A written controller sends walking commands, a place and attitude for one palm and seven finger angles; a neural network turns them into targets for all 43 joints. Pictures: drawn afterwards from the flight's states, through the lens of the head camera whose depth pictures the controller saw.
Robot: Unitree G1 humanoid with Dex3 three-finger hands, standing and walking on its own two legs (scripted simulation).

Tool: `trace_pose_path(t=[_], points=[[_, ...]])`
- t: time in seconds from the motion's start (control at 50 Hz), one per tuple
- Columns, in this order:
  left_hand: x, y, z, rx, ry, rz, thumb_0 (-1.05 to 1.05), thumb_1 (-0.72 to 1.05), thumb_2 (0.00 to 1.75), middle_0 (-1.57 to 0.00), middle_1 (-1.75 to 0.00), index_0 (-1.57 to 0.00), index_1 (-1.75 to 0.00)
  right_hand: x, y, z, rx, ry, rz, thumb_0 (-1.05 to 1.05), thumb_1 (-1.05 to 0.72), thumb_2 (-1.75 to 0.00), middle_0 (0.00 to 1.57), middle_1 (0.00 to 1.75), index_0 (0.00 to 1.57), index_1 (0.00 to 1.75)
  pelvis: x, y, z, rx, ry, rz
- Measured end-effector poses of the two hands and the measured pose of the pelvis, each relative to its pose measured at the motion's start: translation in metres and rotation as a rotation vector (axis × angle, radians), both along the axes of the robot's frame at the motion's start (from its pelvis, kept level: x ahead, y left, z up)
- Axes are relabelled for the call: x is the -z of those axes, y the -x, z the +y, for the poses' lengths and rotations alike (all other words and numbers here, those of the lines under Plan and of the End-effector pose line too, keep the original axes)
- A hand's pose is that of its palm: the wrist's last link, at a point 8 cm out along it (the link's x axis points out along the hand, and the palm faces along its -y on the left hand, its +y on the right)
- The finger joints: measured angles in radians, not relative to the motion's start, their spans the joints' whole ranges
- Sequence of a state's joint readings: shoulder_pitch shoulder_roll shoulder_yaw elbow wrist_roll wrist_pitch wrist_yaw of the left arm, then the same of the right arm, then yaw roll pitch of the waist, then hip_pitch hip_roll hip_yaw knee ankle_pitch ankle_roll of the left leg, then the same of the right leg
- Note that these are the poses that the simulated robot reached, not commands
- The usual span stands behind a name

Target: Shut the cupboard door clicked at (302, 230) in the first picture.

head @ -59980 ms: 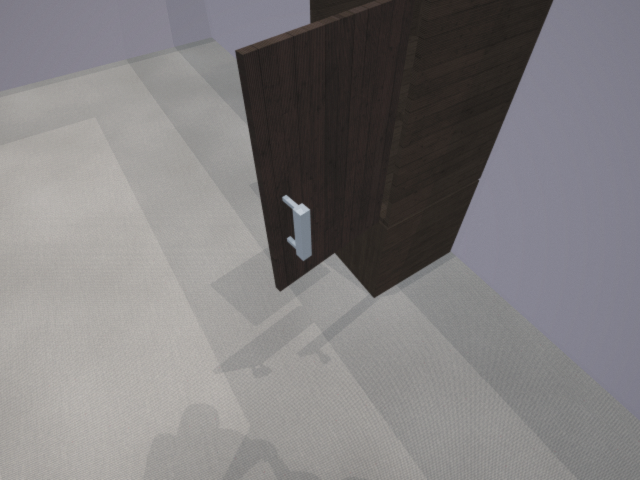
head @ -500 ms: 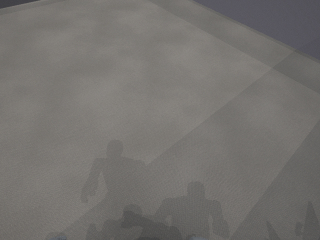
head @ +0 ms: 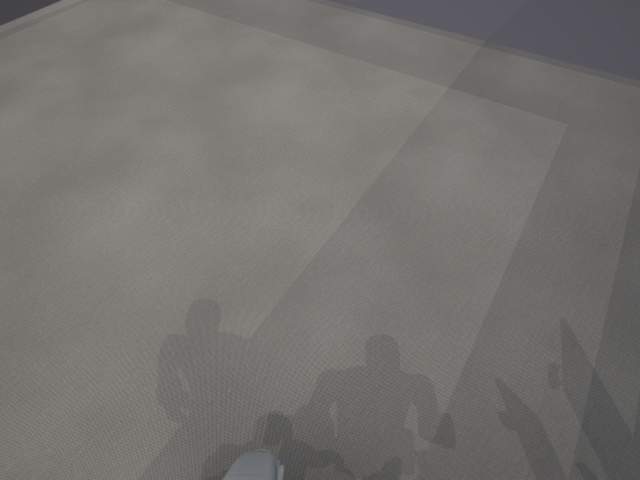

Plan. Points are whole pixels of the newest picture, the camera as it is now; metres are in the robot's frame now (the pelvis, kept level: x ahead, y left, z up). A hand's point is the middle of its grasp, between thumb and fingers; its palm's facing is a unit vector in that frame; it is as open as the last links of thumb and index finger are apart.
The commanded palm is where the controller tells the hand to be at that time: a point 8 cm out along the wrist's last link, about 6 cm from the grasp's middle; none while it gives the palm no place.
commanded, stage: turn to face it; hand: left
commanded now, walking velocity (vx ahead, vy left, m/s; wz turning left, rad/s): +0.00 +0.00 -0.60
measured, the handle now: out of the picture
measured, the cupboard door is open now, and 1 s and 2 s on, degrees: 42 42 42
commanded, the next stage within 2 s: none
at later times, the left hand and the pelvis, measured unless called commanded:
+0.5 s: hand (183, 455) +0.17 +0.22 -0.17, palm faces -0.27 -0.93 -0.24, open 7.4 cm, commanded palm none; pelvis +0.01 +0.03 +0.00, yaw -19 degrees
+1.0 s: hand (257, 439) +0.19 +0.11 -0.16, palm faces -0.53 -0.82 -0.23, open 7.4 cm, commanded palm none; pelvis +0.03 -0.01 +0.00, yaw -35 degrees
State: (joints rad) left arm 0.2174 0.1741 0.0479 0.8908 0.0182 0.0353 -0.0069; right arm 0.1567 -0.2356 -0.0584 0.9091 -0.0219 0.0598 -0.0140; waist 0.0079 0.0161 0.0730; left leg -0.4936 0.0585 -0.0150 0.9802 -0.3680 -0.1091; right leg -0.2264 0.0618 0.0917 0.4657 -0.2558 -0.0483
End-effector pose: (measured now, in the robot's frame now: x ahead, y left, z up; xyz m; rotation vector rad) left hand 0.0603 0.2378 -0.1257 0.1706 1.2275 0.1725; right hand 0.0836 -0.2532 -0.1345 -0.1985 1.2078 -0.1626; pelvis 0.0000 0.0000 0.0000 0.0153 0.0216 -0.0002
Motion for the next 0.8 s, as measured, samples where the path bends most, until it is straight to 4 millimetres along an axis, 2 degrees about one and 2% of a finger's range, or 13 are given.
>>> trace_pose_path(t=[0.12,0.18,0.28,0.38,0.48,0.58,0.64,0.7,0.8], points=[[0.019,0.008,0.029,0.008,0.011,0.080,0.00,0.90,0.90,-0.20,-0.30,-0.20,-0.30,-0.012,-0.026,0.020,0.027,0.040,-0.086,0.00,-0.91,-0.90,0.20,0.30,0.20,0.30,0.006,-0.008,0.023,0.077,0.013,0.017],[0.030,0.002,0.048,0.023,0.012,0.109,0.01,0.90,0.90,-0.20,-0.30,-0.20,-0.30,-0.016,-0.028,0.031,0.036,0.067,-0.121,0.00,-0.90,-0.90,0.20,0.30,0.20,0.30,0.011,-0.011,0.035,0.116,0.020,0.014],[0.024,-0.025,0.065,0.101,0.005,0.107,0.01,0.90,0.90,-0.20,-0.30,-0.20,-0.30,-0.027,-0.007,0.043,0.071,0.083,-0.103,0.00,-0.90,-0.90,0.20,0.30,0.20,0.30,0.002,-0.013,0.044,0.186,0.046,0.000],[0.015,-0.062,0.064,0.186,-0.003,0.070,0.01,0.90,0.90,-0.20,-0.30,-0.20,-0.30,-0.026,0.029,0.045,0.163,0.070,-0.056,0.00,-0.90,-0.90,0.20,0.30,0.21,0.30,-0.002,-0.014,0.046,0.254,0.059,-0.003],[0.009,-0.104,0.038,0.298,-0.012,0.022,0.01,0.91,0.90,-0.20,-0.30,-0.19,-0.30,-0.014,0.079,0.036,0.281,0.046,0.007,0.00,-0.90,-0.90,0.20,0.30,0.21,0.30,0.000,-0.012,0.038,0.324,0.052,-0.006],[0.002,-0.146,-0.012,0.429,-0.028,-0.056,0.01,0.91,0.90,-0.20,-0.30,-0.19,-0.30,0.009,0.133,0.019,0.405,0.010,0.073,0.00,-0.90,-0.90,0.20,0.30,0.21,0.30,0.010,-0.010,0.018,0.394,0.029,-0.008],[0.001,-0.162,-0.042,0.495,-0.045,-0.121,0.00,0.91,0.90,-0.20,-0.30,-0.20,-0.30,0.028,0.160,0.003,0.467,-0.008,0.111,0.00,-0.90,-0.90,0.20,0.30,0.21,0.30,0.022,-0.007,0.004,0.433,0.017,-0.007],[-0.007,-0.162,-0.062,0.531,-0.052,-0.127,0.00,0.90,0.90,-0.20,-0.30,-0.20,-0.30,0.028,0.171,-0.006,0.509,-0.010,0.135,0.01,-0.90,-0.90,0.20,0.30,0.20,0.30,0.016,-0.006,-0.002,0.456,0.009,-0.008],[-0.013,-0.154,-0.081,0.566,-0.044,-0.079,0.00,0.90,0.90,-0.20,-0.30,-0.20,-0.30,0.012,0.164,-0.016,0.547,-0.015,0.082,0.01,-0.91,-0.90,0.20,0.30,0.20,0.30,0.002,-0.008,-0.012,0.513,-0.015,0.000]])
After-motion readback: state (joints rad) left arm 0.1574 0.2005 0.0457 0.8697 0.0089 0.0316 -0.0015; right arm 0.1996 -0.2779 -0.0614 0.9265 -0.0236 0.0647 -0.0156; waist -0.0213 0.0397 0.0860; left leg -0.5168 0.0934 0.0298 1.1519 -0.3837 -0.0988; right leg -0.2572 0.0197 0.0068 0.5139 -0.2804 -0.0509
